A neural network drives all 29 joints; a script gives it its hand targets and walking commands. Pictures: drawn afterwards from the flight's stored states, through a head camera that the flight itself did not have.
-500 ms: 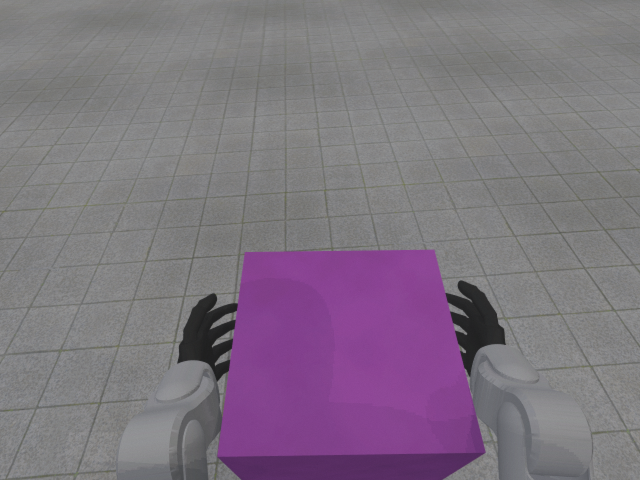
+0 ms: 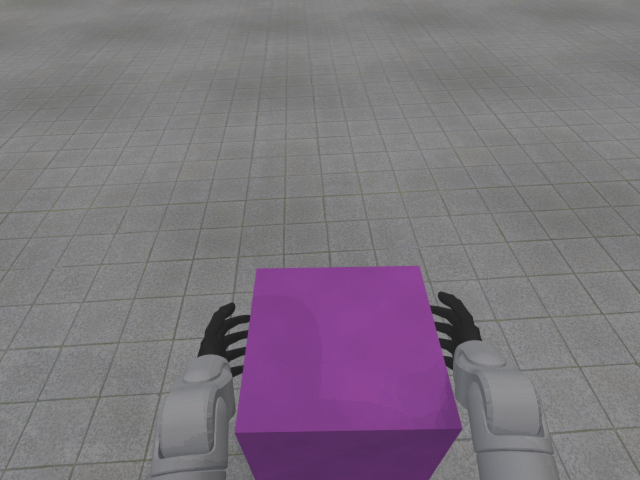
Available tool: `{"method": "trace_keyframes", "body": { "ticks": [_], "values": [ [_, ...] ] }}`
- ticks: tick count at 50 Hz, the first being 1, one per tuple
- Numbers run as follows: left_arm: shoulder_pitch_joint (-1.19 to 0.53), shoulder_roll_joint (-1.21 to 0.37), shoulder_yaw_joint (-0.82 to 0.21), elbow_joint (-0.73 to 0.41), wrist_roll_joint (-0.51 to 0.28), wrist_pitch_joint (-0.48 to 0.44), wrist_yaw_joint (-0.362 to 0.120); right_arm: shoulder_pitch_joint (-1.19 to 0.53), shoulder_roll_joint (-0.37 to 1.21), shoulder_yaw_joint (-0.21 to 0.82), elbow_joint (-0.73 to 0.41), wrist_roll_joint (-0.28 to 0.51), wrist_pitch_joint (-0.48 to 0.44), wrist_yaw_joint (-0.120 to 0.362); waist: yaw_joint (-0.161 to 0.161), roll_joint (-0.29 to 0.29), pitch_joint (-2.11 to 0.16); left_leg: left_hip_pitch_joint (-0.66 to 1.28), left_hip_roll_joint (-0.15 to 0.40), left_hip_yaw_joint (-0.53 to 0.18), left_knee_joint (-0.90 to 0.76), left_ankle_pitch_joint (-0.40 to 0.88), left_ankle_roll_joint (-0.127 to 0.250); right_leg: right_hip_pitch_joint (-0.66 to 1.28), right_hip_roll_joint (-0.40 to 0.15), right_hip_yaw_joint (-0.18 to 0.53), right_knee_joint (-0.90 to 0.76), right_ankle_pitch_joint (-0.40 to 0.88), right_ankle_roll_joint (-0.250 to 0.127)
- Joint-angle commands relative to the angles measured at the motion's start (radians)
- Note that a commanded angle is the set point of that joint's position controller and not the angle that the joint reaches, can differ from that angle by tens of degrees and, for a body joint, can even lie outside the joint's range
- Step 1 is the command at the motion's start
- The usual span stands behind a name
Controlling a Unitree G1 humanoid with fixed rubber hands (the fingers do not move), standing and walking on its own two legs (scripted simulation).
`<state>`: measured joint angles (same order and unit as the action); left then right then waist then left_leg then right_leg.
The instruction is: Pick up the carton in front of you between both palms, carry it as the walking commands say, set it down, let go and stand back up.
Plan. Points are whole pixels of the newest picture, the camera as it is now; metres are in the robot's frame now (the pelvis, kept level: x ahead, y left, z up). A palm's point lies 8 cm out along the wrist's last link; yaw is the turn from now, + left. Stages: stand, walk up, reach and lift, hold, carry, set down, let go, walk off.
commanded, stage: carry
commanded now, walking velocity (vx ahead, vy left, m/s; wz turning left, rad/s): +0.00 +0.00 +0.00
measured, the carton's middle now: (339, 386) +0.25 +0.00 -0.03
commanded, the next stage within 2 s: hold in 0.98 s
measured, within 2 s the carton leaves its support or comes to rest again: neither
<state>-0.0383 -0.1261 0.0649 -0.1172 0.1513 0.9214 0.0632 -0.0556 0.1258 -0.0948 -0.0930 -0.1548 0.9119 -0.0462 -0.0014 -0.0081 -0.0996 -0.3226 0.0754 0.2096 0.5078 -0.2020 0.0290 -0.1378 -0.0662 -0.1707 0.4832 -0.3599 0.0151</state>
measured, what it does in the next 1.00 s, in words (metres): stands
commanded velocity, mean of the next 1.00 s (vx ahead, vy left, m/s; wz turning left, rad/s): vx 0.00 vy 0.00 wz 0.00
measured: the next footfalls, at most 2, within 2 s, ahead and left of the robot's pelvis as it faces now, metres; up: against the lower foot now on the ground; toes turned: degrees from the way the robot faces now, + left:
none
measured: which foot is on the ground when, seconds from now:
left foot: down 0.00-1.00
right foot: down 0.00-1.00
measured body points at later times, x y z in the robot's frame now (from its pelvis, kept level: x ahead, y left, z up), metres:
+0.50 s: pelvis -0.02 +0.00 +0.00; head -0.03 +0.00 +0.45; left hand +0.28 +0.15 +0.03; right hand +0.28 -0.16 +0.03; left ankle +0.04 +0.10 -0.74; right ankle -0.07 -0.11 -0.74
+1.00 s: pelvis -0.02 -0.01 +0.00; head -0.03 -0.01 +0.45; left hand +0.27 +0.14 +0.03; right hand +0.28 -0.17 +0.03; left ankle +0.04 +0.10 -0.74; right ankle -0.07 -0.11 -0.74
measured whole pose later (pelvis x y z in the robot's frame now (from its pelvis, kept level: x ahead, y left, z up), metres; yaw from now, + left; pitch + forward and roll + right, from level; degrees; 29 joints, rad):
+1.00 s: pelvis -0.02 -0.01 +0.00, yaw +0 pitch +2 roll +0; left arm -0.16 -0.13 0.13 0.11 0.21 0.74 0.02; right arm -0.17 0.14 -0.16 0.12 -0.22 0.74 -0.02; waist 0.00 -0.01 -0.08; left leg -0.36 0.09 0.20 0.51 -0.17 0.02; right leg -0.20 -0.05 -0.17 0.52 -0.35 -0.01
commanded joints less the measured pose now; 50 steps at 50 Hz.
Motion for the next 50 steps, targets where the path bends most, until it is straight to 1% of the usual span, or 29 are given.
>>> {"method": "trace_keyframes", "body": {
  "ticks": [1,5,7,10,12,16,18,21,25,31,40,49,50],
  "values": [
    [-0.455,-0.635,-0.431,0.035,-0.134,-0.137,-0.147,-0.429,0.611,0.433,0.042,0.139,-0.134,0.145,-0.002,0.017,-0.117,0.13,0.098,-0.118,-0.078,0.143,-0.001,-0.09,-0.098,0.089,-0.109,0.131,-0.021],
    [-0.505,-0.677,-0.409,0.152,-0.121,-0.231,-0.182,-0.485,0.651,0.419,0.151,0.127,-0.226,0.179,-0.004,0.01,-0.151,0.143,0.098,-0.122,-0.076,0.146,-0.002,-0.088,-0.094,0.088,-0.104,0.122,-0.026],
    [-0.525,-0.709,-0.411,0.195,-0.12,-0.275,-0.198,-0.512,0.683,0.429,0.185,0.129,-0.269,0.195,-0.004,0.006,-0.17,0.149,0.099,-0.123,-0.073,0.158,-0.002,-0.082,-0.092,0.087,-0.099,0.125,-0.027],
    [-0.559,-0.774,-0.455,0.182,-0.138,-0.303,-0.215,-0.56,0.752,0.481,0.167,0.154,-0.299,0.215,-0.002,0.006,-0.198,0.16,0.1,-0.124,-0.067,0.189,0.0,-0.071,-0.089,0.086,-0.085,0.14,-0.028],
    [-0.571,-0.803,-0.485,0.156,-0.157,-0.296,-0.221,-0.573,0.786,0.511,0.147,0.171,-0.291,0.225,-0.002,0.009,-0.215,0.163,0.102,-0.124,-0.062,0.211,0.002,-0.064,-0.088,0.085,-0.073,0.15,-0.028],
    [-0.535,-0.839,-0.522,0.115,-0.175,-0.25,-0.224,-0.527,0.819,0.539,0.115,0.19,-0.244,0.229,-0.002,0.016,-0.238,0.171,0.106,-0.122,-0.05,0.254,0.004,-0.064,-0.091,0.087,-0.053,0.184,-0.027],
    [-0.518,-0.839,-0.522,0.105,-0.176,-0.225,-0.223,-0.504,0.819,0.534,0.108,0.189,-0.219,0.228,-0.003,0.016,-0.24,0.169,0.107,-0.121,-0.042,0.275,0.004,-0.066,-0.092,0.087,-0.046,0.206,-0.025],
    [-0.512,-0.823,-0.493,0.124,-0.161,-0.209,-0.225,-0.489,0.802,0.495,0.127,0.166,-0.203,0.228,-0.002,0.015,-0.232,0.159,0.107,-0.118,-0.037,0.286,0.003,-0.073,-0.092,0.087,-0.042,0.225,-0.022],
    [-0.525,-0.824,-0.472,0.149,-0.152,-0.213,-0.23,-0.499,0.807,0.473,0.151,0.155,-0.206,0.233,-0.001,0.014,-0.204,0.144,0.105,-0.119,-0.04,0.265,-0.001,-0.086,-0.094,0.09,-0.051,0.223,-0.022],
    [-0.561,-0.857,-0.483,0.145,-0.165,-0.22,-0.237,-0.555,0.841,0.501,0.134,0.174,-0.213,0.239,-0.001,0.005,-0.191,0.137,0.104,-0.122,-0.049,0.225,-0.004,-0.087,-0.096,0.094,-0.065,0.197,-0.026],
    [-0.542,-0.861,-0.482,0.149,-0.161,-0.215,-0.24,-0.536,0.847,0.503,0.139,0.172,-0.206,0.242,-0.001,0.007,-0.223,0.153,0.105,-0.117,-0.04,0.243,-0.006,-0.074,-0.096,0.093,-0.057,0.222,-0.031],
    [-0.561,-0.864,-0.484,0.148,-0.165,-0.217,-0.242,-0.541,0.849,0.493,0.146,0.166,-0.208,0.243,0.0,0.009,-0.207,0.147,0.105,-0.116,-0.039,0.236,-0.01,-0.084,-0.097,0.095,-0.061,0.233,-0.032],
    [-0.433,-0.867,-0.448,0.117,-0.163,-0.213,-0.239,-0.44,0.884,0.464,0.172,0.154,-0.218,0.246,0.0,-0.091,-0.058,0.456,-0.174,-0.29,-0.073,0.442,0.016,-0.128,0.109,0.282,-0.136,0.518,-0.057]
  ]
}}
